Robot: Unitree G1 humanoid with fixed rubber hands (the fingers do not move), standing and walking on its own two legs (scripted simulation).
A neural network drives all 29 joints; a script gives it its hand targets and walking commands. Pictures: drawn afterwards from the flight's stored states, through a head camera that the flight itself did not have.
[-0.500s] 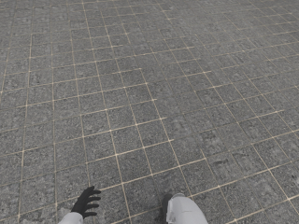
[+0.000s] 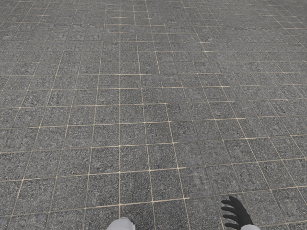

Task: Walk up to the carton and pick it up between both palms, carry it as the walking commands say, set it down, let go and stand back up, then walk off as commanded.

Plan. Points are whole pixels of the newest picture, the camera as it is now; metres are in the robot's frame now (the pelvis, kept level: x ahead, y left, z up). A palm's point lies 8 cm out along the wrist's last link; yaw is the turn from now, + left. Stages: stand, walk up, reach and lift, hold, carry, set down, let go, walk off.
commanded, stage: walk off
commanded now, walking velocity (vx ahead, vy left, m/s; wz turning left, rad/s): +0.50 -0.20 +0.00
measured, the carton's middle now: out of the picture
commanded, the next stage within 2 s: stand in 1.10 s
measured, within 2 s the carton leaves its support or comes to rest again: neither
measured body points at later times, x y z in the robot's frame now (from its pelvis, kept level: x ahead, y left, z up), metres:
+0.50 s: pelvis +0.25 -0.09 +0.00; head +0.28 -0.09 +0.44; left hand +0.42 +0.12 -0.13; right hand +0.16 -0.32 -0.15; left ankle +0.11 +0.09 -0.72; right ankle +0.32 -0.21 -0.73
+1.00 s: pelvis +0.50 -0.09 -0.01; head +0.52 -0.07 +0.44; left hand +0.46 +0.13 -0.17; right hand +0.66 -0.33 -0.12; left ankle +0.59 -0.01 -0.73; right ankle +0.35 -0.21 -0.68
